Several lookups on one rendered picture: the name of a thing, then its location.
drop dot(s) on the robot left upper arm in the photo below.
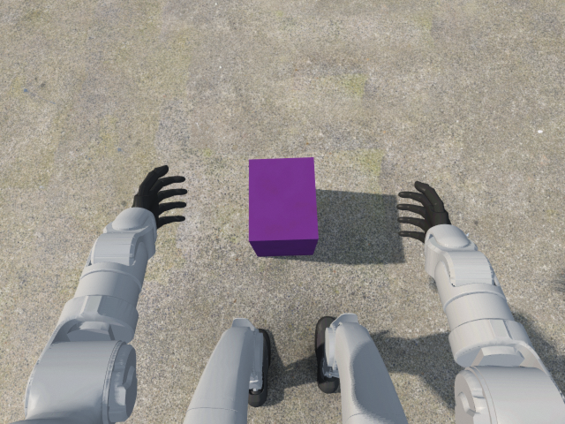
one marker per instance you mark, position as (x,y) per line
(83,382)

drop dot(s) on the robot right hand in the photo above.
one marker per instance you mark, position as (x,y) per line
(433,211)

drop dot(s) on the left robot shin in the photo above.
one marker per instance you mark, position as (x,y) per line
(255,380)

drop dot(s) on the carton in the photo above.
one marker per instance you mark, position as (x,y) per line
(282,206)

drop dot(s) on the left robot forearm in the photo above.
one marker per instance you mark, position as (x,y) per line
(104,304)

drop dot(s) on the robot shin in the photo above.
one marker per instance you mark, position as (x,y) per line
(348,317)
(255,380)

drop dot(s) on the robot right upper arm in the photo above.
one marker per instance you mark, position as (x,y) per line
(507,395)

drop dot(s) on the robot left hand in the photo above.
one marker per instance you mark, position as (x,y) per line
(149,196)

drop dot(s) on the right robot forearm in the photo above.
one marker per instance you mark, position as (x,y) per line
(483,329)

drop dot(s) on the right robot shin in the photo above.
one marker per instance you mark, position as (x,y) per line
(348,317)

